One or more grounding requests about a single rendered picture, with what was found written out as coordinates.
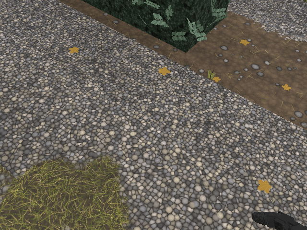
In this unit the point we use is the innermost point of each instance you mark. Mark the robot right hand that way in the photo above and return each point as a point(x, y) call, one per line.
point(279, 221)

